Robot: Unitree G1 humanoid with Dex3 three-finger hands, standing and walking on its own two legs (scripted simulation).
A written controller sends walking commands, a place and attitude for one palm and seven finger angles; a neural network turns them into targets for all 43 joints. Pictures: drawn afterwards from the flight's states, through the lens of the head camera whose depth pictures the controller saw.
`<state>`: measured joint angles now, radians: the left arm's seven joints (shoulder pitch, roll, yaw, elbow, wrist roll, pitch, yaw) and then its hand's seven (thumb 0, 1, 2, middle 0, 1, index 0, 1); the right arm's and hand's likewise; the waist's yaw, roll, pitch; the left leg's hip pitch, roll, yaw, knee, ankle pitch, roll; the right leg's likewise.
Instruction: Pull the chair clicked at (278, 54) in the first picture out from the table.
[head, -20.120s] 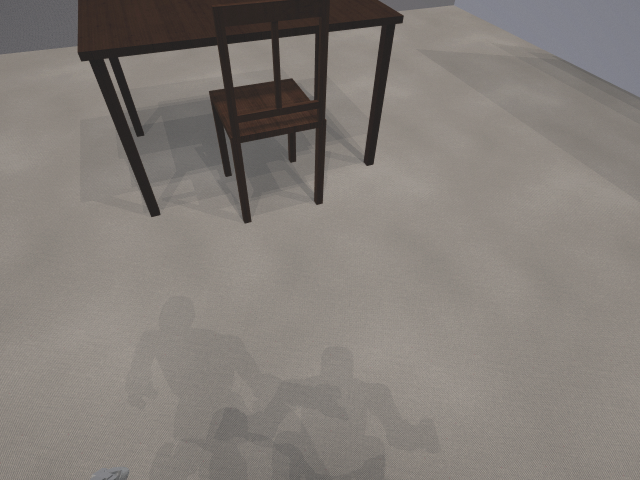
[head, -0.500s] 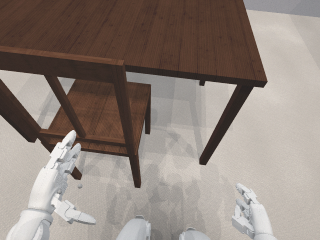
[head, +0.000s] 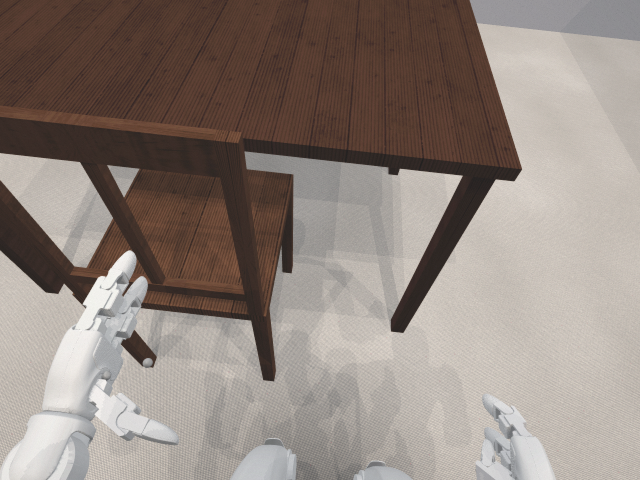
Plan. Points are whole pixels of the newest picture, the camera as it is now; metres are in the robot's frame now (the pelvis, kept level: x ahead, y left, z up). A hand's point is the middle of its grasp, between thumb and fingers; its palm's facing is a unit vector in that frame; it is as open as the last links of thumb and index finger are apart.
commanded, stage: raise the hand toward the chair's back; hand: left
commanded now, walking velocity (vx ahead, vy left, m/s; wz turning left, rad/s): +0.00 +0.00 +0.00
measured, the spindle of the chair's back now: (131, 231) +0.45 +0.31 -0.02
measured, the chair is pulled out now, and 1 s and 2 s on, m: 0.00 0.00 0.00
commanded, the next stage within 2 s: aim the fingers beside a spindle in 0.24 s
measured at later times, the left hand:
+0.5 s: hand (170, 362) +0.24 +0.18 +0.03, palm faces -0.06 -1.00 -0.03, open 16.9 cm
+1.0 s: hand (208, 353) +0.26 +0.15 +0.02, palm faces -0.04 -1.00 -0.05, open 16.9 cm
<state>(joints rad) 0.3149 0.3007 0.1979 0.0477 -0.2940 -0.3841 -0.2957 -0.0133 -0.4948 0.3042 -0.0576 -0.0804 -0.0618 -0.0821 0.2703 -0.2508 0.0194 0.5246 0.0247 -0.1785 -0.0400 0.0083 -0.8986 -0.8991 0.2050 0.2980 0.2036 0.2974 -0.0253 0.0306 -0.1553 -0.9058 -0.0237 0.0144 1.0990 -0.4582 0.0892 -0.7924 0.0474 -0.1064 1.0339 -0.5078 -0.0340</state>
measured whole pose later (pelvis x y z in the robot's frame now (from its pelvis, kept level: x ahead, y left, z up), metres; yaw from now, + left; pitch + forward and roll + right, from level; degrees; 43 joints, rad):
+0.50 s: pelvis +0.00 -0.01 -0.01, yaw +0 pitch +16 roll -4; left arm 0.29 0.28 0.17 0.09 -0.30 -0.37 -0.32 -0.01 -0.50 0.30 -0.05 -0.08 -0.06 -0.08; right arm 0.23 -0.25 0.03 0.52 0.03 -0.17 -0.04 0.01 -0.90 -0.90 0.21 0.30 0.20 0.30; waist -0.01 0.04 -0.16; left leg -0.94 -0.02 0.00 1.13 -0.48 0.07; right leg -0.82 0.05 -0.12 1.07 -0.53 -0.05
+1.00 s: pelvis +0.00 -0.02 -0.02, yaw +0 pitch +18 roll -3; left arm 0.24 0.25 0.11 0.09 -0.24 -0.41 -0.21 -0.01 -0.50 0.30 -0.06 -0.08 -0.06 -0.08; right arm 0.23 -0.24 0.02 0.51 0.02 -0.12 -0.02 0.01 -0.90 -0.90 0.20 0.30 0.20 0.30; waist -0.02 0.04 -0.17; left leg -1.03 -0.01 0.01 1.21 -0.51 0.06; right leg -0.92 0.06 -0.12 1.17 -0.58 -0.07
